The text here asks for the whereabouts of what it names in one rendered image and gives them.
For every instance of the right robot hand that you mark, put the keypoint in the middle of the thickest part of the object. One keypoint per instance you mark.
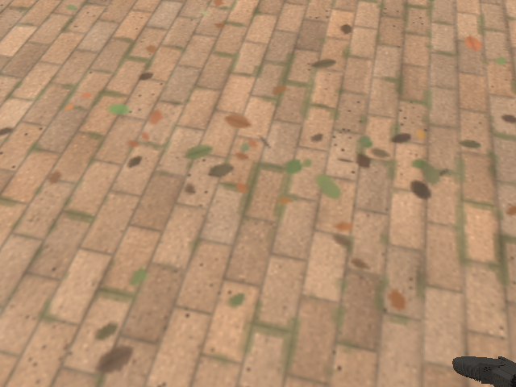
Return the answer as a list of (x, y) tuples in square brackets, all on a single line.
[(499, 372)]

